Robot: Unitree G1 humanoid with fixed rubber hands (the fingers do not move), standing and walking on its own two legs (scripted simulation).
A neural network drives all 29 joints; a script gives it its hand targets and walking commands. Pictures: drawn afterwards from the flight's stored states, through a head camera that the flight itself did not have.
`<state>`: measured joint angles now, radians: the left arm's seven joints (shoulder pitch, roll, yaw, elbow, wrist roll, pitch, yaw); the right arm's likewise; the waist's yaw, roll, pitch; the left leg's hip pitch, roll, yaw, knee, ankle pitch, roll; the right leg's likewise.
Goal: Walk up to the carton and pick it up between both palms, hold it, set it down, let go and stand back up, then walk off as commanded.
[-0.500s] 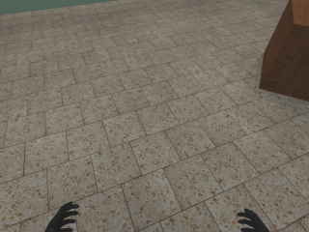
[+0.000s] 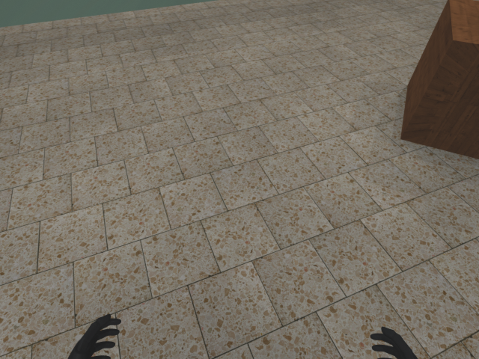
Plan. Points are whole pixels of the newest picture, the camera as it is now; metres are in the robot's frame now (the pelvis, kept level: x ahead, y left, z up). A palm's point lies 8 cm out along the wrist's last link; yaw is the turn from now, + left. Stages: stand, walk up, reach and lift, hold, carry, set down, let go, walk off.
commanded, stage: stand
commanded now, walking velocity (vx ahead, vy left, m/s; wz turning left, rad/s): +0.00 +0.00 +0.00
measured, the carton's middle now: out of the picture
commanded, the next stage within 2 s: walk up in 0.96 s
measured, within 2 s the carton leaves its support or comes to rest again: neither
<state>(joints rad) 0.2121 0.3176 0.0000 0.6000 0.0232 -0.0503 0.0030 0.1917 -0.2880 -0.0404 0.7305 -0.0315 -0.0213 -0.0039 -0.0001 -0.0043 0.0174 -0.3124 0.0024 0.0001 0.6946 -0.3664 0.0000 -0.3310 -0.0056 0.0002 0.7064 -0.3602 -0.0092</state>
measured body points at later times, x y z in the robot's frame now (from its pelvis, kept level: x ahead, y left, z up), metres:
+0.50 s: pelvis -0.01 +0.01 +0.00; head -0.01 +0.01 +0.45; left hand +0.15 +0.28 -0.08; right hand +0.13 -0.27 -0.10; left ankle +0.00 +0.12 -0.72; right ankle +0.01 -0.12 -0.72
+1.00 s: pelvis -0.01 +0.01 +0.00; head -0.01 +0.02 +0.45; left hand +0.14 +0.29 -0.08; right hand +0.13 -0.26 -0.10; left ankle +0.00 +0.12 -0.72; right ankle +0.01 -0.12 -0.72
